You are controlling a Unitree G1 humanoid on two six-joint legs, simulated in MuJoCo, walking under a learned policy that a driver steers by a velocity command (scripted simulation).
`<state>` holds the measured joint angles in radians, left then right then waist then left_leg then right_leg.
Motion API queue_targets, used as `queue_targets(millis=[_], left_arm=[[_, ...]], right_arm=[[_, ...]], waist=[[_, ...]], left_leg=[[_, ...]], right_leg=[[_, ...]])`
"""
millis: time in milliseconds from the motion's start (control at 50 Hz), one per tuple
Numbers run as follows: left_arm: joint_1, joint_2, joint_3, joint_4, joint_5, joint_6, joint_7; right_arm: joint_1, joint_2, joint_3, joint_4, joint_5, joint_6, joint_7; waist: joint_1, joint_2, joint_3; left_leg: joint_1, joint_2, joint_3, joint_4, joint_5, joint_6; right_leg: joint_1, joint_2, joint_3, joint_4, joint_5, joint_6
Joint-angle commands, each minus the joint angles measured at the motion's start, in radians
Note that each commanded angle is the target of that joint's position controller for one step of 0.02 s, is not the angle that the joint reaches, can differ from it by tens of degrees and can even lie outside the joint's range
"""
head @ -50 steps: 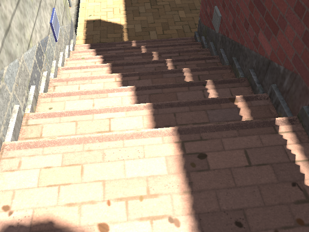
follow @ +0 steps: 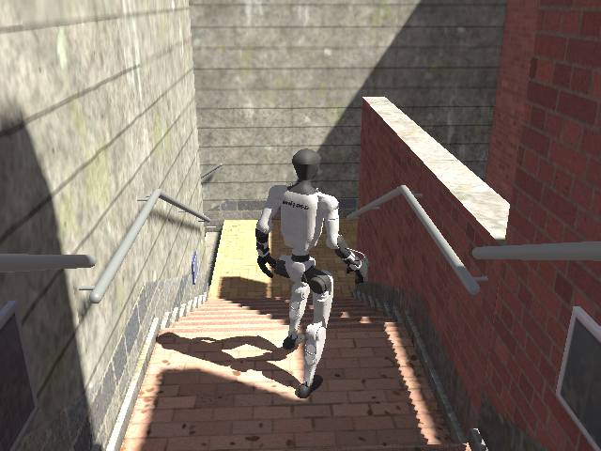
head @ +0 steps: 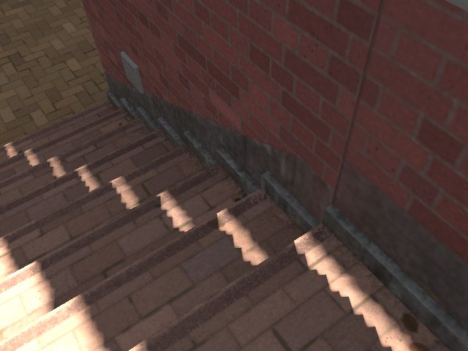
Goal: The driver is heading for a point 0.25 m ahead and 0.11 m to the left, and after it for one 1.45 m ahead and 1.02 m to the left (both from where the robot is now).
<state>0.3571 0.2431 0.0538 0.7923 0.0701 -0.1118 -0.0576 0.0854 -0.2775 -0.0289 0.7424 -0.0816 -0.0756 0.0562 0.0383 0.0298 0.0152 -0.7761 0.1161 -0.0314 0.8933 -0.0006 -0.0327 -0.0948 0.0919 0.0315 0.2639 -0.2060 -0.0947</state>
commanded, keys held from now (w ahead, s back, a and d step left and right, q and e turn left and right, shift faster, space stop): q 0.48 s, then w+q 0.52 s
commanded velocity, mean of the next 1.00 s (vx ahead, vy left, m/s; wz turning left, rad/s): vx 0.26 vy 0.00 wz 0.47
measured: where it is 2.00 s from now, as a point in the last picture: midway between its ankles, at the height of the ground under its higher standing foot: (115, 281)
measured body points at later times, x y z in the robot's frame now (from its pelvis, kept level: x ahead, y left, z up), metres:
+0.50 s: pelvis +0.23 +0.06 -0.02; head +0.26 +0.06 +0.43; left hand +0.33 +0.35 -0.11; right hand +0.44 -0.17 -0.12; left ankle +0.31 +0.14 -0.75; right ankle +0.32 -0.09 -0.71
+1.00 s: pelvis +0.39 +0.10 -0.01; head +0.40 +0.10 +0.44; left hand +0.26 +0.33 -0.13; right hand +0.69 +0.03 -0.09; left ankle +0.41 +0.25 -0.71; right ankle +0.34 -0.07 -0.75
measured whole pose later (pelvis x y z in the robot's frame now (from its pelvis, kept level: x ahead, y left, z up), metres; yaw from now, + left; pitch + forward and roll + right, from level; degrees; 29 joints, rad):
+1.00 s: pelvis +0.39 +0.10 -0.01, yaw +33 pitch +3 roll +0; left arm 0.43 0.29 -0.01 0.77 0.08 -0.11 0.03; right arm 0.12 -0.26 -0.03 0.69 -0.06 -0.08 0.11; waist 0.11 -0.01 -0.05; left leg -0.59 0.04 0.06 0.79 -0.17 0.00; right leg 0.04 -0.06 -0.15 0.26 -0.34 0.01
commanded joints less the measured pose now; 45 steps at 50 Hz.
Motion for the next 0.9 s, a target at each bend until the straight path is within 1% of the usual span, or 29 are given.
queue_targets(millis=[20, 80, 140, 180, 200, 220, 240, 260, 280, 300, 320, 340, 360, 400, 440, 480, 540, 620, 640, 660, 680, 700, 720, 740, 760, 780, 820, 840, 900], left_arm=[[0.022, 0.137, 0.024, -0.044, 0.021, -0.049, -0.022], [0.041, 0.160, 0.017, -0.016, 0.023, -0.033, -0.008], [0.084, 0.202, 0.022, 0.027, 0.009, -0.022, 0.000], [0.041, 0.239, 0.030, 0.012, -0.002, -0.014, -0.003], [0.002, 0.263, 0.034, -0.007, 0.006, -0.011, -0.009], [-0.030, 0.214, 0.016, -0.044, 0.003, -0.004, -0.023], [0.128, 0.078, -0.029, -0.062, 0.055, 0.005, -0.026], [0.208, 0.073, -0.033, -0.060, 0.028, 0.008, -0.031], [-0.021, 0.102, -0.032, -0.116, -0.018, 0.027, -0.023], [-0.114, 0.159, -0.013, -0.147, -0.015, 0.036, 0.004], [-0.065, 0.203, 0.003, -0.131, 0.024, 0.038, 0.028], [-0.058, 0.156, -0.013, -0.136, 0.048, 0.039, 0.038], [-0.036, 0.142, -0.022, -0.135, 0.055, 0.045, 0.045], [0.037, 0.145, -0.026, -0.115, 0.017, 0.061, 0.041], [0.006, 0.139, -0.031, -0.105, 0.001, 0.076, 0.038], [-0.031, 0.154, -0.030, -0.107, 0.003, 0.072, 0.035], [-0.067, 0.163, -0.029, -0.104, 0.023, 0.047, 0.046], [-0.123, 0.133, -0.038, -0.103, 0.004, 0.014, 0.047], [-0.126, 0.129, -0.043, -0.106, -0.002, -0.001, 0.045], [-0.099, 0.159, -0.032, -0.114, -0.010, -0.015, 0.058], [-0.032, 0.211, -0.016, -0.095, -0.005, -0.030, 0.078], [-0.017, 0.254, -0.006, -0.088, -0.007, -0.039, 0.081], [-0.053, 0.225, -0.017, -0.091, -0.026, -0.036, 0.085], [-0.091, 0.178, -0.028, -0.103, -0.050, -0.035, 0.091], [-0.098, 0.135, -0.043, -0.109, -0.060, -0.037, 0.100], [-0.097, 0.129, -0.049, -0.113, -0.059, -0.037, 0.112], [-0.071, 0.148, -0.046, -0.119, -0.024, -0.036, 0.126], [-0.048, 0.158, -0.041, -0.111, -0.014, -0.037, 0.124], [0.071, 0.231, -0.012, -0.079, -0.012, -0.027, 0.101]], right_arm=[[-0.039, -0.078, 0.000, -0.048, 0.006, 0.015, 0.016], [-0.128, -0.071, 0.013, -0.071, 0.022, 0.010, 0.016], [-0.176, -0.100, 0.011, -0.058, 0.044, 0.004, 0.024], [-0.104, -0.159, -0.008, -0.022, 0.063, -0.011, 0.008], [0.013, -0.188, -0.020, 0.025, 0.076, -0.026, -0.010], [0.199, -0.214, -0.028, 0.091, 0.086, -0.039, -0.033], [0.370, -0.287, -0.059, 0.129, 0.067, -0.032, -0.057], [0.483, -0.211, -0.046, 0.125, 0.037, -0.021, -0.057], [0.429, -0.235, -0.069, 0.124, 0.021, -0.044, -0.058], [0.246, -0.224, -0.065, 0.087, 0.035, -0.060, -0.054], [0.089, -0.164, -0.042, 0.036, 0.043, -0.057, -0.052], [0.030, -0.119, -0.028, 0.020, 0.063, -0.066, -0.049], [-0.008, -0.134, -0.027, -0.009, 0.065, -0.066, -0.043], [-0.070, -0.197, -0.053, -0.068, 0.047, -0.083, -0.037], [-0.036, -0.219, -0.071, -0.097, 0.046, -0.095, -0.032], [0.010, -0.204, -0.074, -0.117, 0.050, -0.094, -0.029], [0.059, -0.164, -0.066, -0.151, 0.049, -0.080, -0.025], [0.041, -0.137, -0.055, -0.185, 0.064, -0.054, -0.016], [0.033, -0.130, -0.052, -0.185, 0.058, -0.045, -0.011], [0.043, -0.109, -0.046, -0.188, 0.054, -0.040, -0.006], [-0.025, -0.070, -0.031, -0.228, 0.042, -0.040, -0.008], [-0.021, -0.040, -0.018, -0.217, 0.011, -0.034, 0.000], [0.000, -0.046, -0.016, -0.188, -0.005, -0.023, -0.004], [0.033, -0.065, -0.023, -0.160, -0.004, -0.013, -0.019], [0.035, -0.076, -0.030, -0.151, -0.005, -0.007, -0.029], [0.022, -0.076, -0.032, -0.151, -0.010, -0.006, -0.029], [0.018, -0.066, -0.028, -0.127, 0.007, -0.017, 0.001], [0.005, -0.049, -0.022, -0.129, 0.023, -0.018, 0.018], [-0.070, -0.018, -0.010, -0.131, 0.028, -0.014, 0.060]], waist=[[-0.007, -0.068, 0.004], [0.000, -0.093, 0.019], [0.001, -0.101, 0.050], [-0.041, -0.136, -0.005], [-0.091, -0.132, -0.051], [-0.153, -0.062, -0.184], [-0.108, 0.134, -0.457], [-0.157, 0.217, -0.672], [-0.215, 0.004, -0.433], [-0.130, -0.066, -0.179], [-0.042, -0.077, -0.143], [0.008, 0.001, -0.080], [0.049, 0.019, -0.067], [0.081, -0.024, -0.099], [0.033, -0.004, -0.105], [-0.008, 0.025, -0.116], [-0.045, 0.044, -0.107], [-0.040, 0.008, -0.086], [-0.033, -0.008, -0.095], [-0.014, -0.034, -0.090], [0.040, -0.149, -0.069], [0.038, -0.169, -0.037], [0.012, -0.105, -0.032], [0.005, -0.117, -0.031], [0.013, -0.129, -0.029], [0.015, -0.133, -0.024], [0.031, -0.092, -0.001], [0.044, -0.102, 0.004], [0.083, -0.098, -0.007]], left_leg=[[0.023, -0.029, 0.010, -0.126, 0.176, 0.010], [0.084, -0.072, 0.034, -0.247, 0.198, 0.029], [0.156, -0.121, 0.062, -0.380, 0.236, 0.055], [0.276, -0.170, 0.100, -0.407, 0.179, 0.080], [0.430, -0.199, 0.118, -0.397, 0.190, 0.096], [0.741, -0.182, 0.091, -0.381, 0.317, 0.171], [1.250, 0.012, -0.140, -0.246, 0.783, 0.444], [1.507, 0.270, -0.563, -0.376, 0.823, 0.657], [1.243, 0.238, -0.529, -0.454, 0.555, 0.469], [0.876, 0.158, -0.397, -0.525, 0.299, 0.381], [0.653, 0.110, -0.356, -0.620, 0.149, 0.371], [0.478, 0.067, -0.315, -0.668, 0.121, 0.367], [0.347, 0.044, -0.304, -0.706, 0.087, 0.362], [0.265, -0.015, -0.241, -0.713, 0.038, 0.335], [0.284, -0.034, -0.248, -0.697, -0.025, 0.316], [0.336, -0.015, -0.318, -0.665, -0.155, 0.319], [0.438, 0.024, -0.475, -0.633, -0.455, 0.324], [0.478, -0.014, -0.529, -0.540, -0.589, 0.305], [0.451, -0.042, -0.536, -0.489, -0.584, 0.290], [0.354, -0.082, -0.529, -0.419, -0.599, 0.263], [0.116, -0.179, -0.386, -0.267, -0.607, 0.177], [-0.097, -0.251, -0.229, -0.082, -0.542, 0.090], [-0.142, -0.165, -0.198, 0.027, -0.461, 0.063], [-0.127, -0.121, -0.144, 0.109, -0.415, 0.041], [-0.108, -0.109, -0.099, 0.158, -0.379, 0.029], [-0.078, -0.096, -0.063, 0.198, -0.351, 0.019], [-0.032, -0.072, 0.000, 0.170, -0.238, 0.004], [-0.025, -0.063, 0.032, 0.124, -0.201, -0.011], [0.063, -0.083, 0.114, -0.070, -0.165, -0.022]], right_leg=[[-0.019, -0.276, 0.064, -0.051, 0.411, -0.166], [0.035, -0.296, 0.020, -0.015, 0.554, -0.107], [0.103, -0.287, -0.017, 0.019, 0.650, -0.007], [0.163, -0.270, -0.050, 0.129, 0.941, 0.062], [0.131, -0.256, -0.074, 0.227, 1.054, 0.104], [0.012, -0.213, -0.085, 0.436, 0.993, 0.157], [-0.281, -0.110, -0.077, 0.822, 0.426, 0.261], [-0.552, 0.036, -0.006, 1.202, -0.533, 0.312], [-0.626, -0.041, 0.120, 1.259, -0.447, 0.225], [-0.603, -0.101, 0.120, 1.189, -0.418, 0.179], [-0.494, -0.148, 0.114, 1.065, -0.383, 0.152], [-0.419, -0.172, 0.109, 0.968, -0.367, 0.135], [-0.305, -0.179, 0.087, 0.907, -0.374, 0.140], [-0.210, -0.153, 0.027, 0.765, -0.291, 0.171], [-0.212, -0.136, 0.011, 0.664, -0.217, 0.191], [-0.251, -0.139, 0.027, 0.607, -0.177, 0.179], [-0.330, -0.143, 0.046, 0.531, -0.201, 0.160], [-0.253, -0.114, 0.002, 0.261, -0.155, 0.115], [-0.199, -0.113, 0.011, 0.224, -0.135, 0.086], [-0.120, -0.196, 0.134, 0.173, -0.199, -0.011], [0.025, -0.355, 0.392, 0.072, -0.344, -0.190], [0.175, -0.503, 0.643, -0.048, -0.270, -0.322], [0.200, -0.525, 0.622, -0.078, -0.282, -0.293], [0.181, -0.485, 0.517, -0.085, -0.307, -0.235], [0.166, -0.436, 0.420, -0.099, -0.287, -0.186], [0.142, -0.402, 0.338, -0.109, -0.214, -0.155], [0.102, -0.359, 0.173, -0.129, 0.031, -0.131], [0.109, -0.346, 0.108, -0.125, 0.155, -0.130], [0.140, -0.336, -0.031, -0.080, 0.464, -0.132]])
